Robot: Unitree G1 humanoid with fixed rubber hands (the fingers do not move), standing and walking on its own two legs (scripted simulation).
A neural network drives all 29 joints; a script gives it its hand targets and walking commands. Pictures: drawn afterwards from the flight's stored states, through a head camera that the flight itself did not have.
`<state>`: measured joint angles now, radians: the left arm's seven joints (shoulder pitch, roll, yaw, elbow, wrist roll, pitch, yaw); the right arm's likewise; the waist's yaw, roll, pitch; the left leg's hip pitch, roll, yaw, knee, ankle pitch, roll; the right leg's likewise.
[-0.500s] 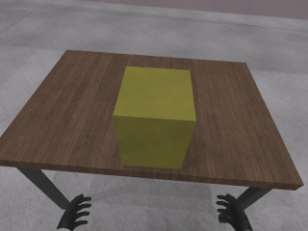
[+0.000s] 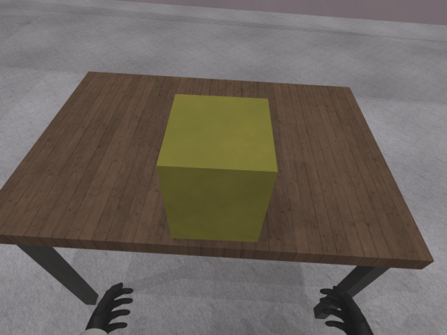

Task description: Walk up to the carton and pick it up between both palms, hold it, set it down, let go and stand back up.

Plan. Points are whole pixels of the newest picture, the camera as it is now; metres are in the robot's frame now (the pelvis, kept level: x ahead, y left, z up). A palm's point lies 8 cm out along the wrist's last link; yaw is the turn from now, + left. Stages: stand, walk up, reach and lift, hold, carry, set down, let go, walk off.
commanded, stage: let go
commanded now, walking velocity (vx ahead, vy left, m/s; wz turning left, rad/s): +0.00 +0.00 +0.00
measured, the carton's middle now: (218, 171) +0.46 +0.02 +0.01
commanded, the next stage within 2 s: stand in 0.16 s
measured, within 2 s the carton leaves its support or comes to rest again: neither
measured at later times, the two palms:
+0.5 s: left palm out of the picture +0.07 +0.28 -0.10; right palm out of the picture +0.09 -0.23 -0.11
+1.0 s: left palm out of the picture +0.00 +0.28 -0.12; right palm out of the picture +0.02 -0.23 -0.12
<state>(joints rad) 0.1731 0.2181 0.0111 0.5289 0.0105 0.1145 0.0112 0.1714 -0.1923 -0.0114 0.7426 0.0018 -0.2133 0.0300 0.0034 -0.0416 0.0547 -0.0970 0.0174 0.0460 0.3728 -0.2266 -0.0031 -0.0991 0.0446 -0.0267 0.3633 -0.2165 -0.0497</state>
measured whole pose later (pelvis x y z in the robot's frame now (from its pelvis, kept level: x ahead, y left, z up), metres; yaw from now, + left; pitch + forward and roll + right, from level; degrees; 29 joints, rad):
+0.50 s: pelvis -0.01 +0.02 +0.00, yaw +1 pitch -2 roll -1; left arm 0.32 0.25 0.03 0.69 0.01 -0.03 0.01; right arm 0.29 -0.24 -0.02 0.76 -0.01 -0.04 -0.01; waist 0.01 0.01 0.00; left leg -0.18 0.00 0.03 0.46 -0.25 0.02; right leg -0.16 0.02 -0.04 0.42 -0.23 -0.02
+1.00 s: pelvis -0.04 +0.03 -0.01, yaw +2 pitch -2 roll +0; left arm 0.37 0.27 -0.01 0.79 0.01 -0.03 0.01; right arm 0.35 -0.25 0.01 0.80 0.00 -0.03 -0.01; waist 0.00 -0.01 0.01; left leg -0.21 -0.03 0.03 0.46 -0.21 0.04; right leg -0.21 0.00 -0.04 0.45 -0.21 -0.01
